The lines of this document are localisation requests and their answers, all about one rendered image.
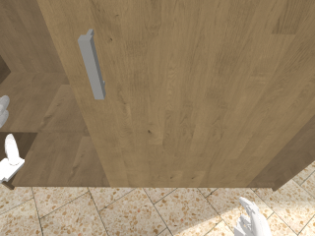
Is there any right robot hand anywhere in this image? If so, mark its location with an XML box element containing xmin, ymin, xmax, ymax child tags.
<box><xmin>233</xmin><ymin>197</ymin><xmax>273</xmax><ymax>236</ymax></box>

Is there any wardrobe door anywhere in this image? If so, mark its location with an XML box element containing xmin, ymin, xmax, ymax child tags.
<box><xmin>251</xmin><ymin>114</ymin><xmax>315</xmax><ymax>183</ymax></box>
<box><xmin>36</xmin><ymin>0</ymin><xmax>315</xmax><ymax>189</ymax></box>

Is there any handle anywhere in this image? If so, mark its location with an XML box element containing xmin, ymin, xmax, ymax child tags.
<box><xmin>78</xmin><ymin>29</ymin><xmax>106</xmax><ymax>100</ymax></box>

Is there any left robot hand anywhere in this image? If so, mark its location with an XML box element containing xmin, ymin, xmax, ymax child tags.
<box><xmin>0</xmin><ymin>95</ymin><xmax>25</xmax><ymax>184</ymax></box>

